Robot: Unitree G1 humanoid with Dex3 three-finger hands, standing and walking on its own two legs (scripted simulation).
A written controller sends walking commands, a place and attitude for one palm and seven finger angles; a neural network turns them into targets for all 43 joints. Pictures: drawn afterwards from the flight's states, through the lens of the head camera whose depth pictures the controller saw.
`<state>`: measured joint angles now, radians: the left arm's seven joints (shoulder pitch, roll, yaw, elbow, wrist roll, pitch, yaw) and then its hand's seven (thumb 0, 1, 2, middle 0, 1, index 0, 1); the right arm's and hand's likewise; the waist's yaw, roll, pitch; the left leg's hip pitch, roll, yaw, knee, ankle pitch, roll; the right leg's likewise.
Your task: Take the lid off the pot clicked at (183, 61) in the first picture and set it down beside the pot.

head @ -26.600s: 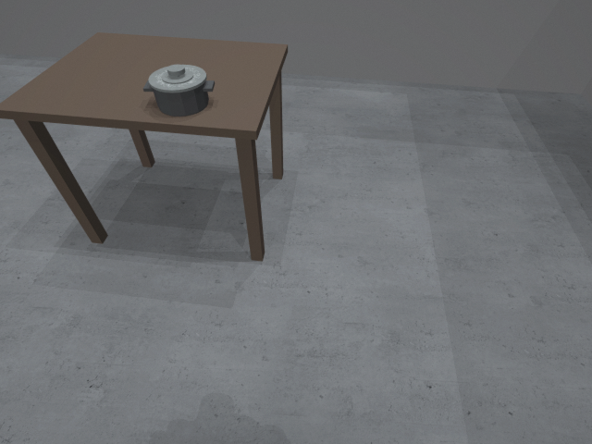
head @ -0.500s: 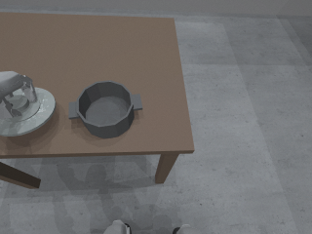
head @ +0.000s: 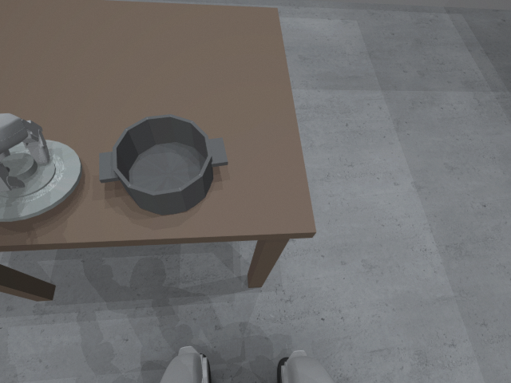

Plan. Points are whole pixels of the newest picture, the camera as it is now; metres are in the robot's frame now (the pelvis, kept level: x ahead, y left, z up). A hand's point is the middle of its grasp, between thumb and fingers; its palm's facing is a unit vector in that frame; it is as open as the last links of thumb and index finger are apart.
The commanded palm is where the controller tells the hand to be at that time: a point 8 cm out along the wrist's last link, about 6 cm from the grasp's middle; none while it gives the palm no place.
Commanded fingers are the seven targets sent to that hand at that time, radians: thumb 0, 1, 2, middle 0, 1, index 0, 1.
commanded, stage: lower the lid onto the table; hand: left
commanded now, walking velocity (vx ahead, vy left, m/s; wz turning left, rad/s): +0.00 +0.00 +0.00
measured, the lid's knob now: (17, 167) +0.46 +0.36 +0.00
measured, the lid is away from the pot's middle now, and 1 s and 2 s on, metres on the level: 0.23 0.24 0.24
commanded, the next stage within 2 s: open the fingers wide in 0.32 s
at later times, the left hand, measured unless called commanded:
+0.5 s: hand (7, 179) +0.43 +0.36 +0.00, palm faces -0.46 -0.09 -0.88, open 7.7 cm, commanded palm +0.46 +0.35 +0.05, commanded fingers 0.00 0.58 0.89 -0.72 -1.04 -0.76 -1.05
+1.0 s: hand (2, 186) +0.42 +0.37 +0.00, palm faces -0.47 -0.07 -0.88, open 8.1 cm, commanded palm +0.46 +0.36 +0.05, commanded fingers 0.00 0.18 0.66 -0.43 -0.95 -0.44 -0.95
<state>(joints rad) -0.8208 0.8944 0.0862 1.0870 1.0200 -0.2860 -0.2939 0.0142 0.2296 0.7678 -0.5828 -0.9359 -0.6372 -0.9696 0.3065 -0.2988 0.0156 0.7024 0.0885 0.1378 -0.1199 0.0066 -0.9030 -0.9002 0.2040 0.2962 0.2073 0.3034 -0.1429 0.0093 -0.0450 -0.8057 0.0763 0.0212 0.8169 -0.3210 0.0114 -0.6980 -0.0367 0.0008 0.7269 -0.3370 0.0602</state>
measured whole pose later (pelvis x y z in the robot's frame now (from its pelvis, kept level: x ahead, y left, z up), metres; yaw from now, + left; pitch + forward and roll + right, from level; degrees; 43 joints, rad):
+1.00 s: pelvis -0.02 +0.03 -0.02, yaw -1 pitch +19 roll -5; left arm -0.84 0.84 0.06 1.09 1.04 -0.24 -0.22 0.00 0.26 0.72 -0.52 -0.97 -0.54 -1.00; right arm 0.31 -0.29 0.02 0.65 0.08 0.17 -0.09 0.01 -0.90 -0.90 0.20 0.30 0.21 0.30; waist -0.14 0.01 -0.07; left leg -0.92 0.06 0.03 0.93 -0.34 0.06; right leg -0.80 -0.05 0.02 0.81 -0.35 0.03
